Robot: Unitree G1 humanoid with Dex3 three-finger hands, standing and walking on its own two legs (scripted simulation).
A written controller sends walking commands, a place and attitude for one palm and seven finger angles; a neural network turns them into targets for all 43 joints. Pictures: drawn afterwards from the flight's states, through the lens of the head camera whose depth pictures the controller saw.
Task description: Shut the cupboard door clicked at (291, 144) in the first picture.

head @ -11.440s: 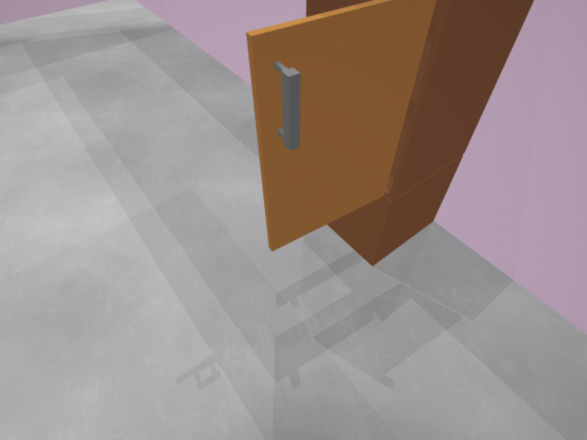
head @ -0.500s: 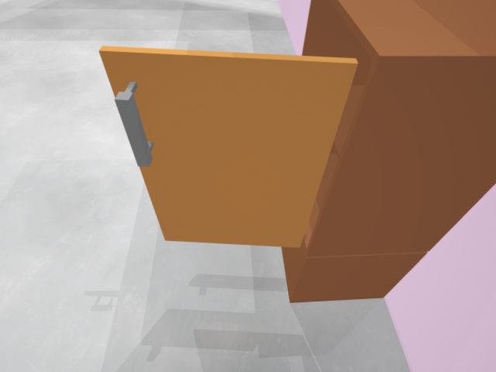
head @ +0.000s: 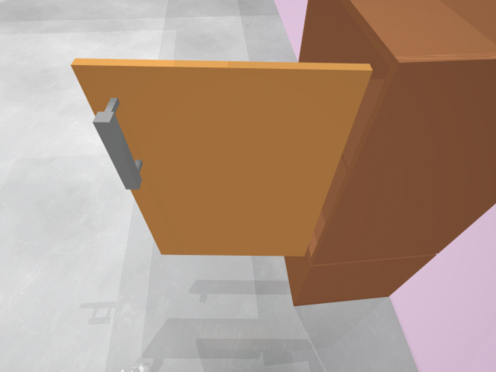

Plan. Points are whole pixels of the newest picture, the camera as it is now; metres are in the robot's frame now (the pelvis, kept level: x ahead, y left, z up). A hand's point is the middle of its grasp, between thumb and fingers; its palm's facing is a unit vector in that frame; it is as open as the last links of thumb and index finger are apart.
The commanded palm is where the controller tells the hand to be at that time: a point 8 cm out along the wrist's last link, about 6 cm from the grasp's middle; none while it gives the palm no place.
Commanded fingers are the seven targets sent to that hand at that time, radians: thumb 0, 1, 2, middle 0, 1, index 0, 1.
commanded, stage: come to a stop and stand still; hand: left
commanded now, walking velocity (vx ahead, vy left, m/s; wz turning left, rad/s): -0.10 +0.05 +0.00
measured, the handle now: (124, 146) +0.43 +0.23 +0.12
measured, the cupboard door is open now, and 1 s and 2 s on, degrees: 84 84 84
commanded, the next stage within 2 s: look again from close up in 0.62 s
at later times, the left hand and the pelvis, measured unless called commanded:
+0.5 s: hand out of the picture -0.01 +0.18 -0.16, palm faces +0.02 -0.97 -0.26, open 7.3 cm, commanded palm none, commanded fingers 0.00 0.90 0.90 -0.20 -0.30 -0.20 -0.30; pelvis -0.03 -0.01 +0.00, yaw -1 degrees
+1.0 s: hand out of the picture +0.03 +0.13 -0.16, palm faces -0.01 -0.97 -0.24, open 7.3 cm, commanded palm none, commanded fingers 0.00 0.90 0.90 -0.20 -0.30 -0.20 -0.30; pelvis +0.00 -0.05 +0.01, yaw +0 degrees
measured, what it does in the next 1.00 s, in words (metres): shifts its weight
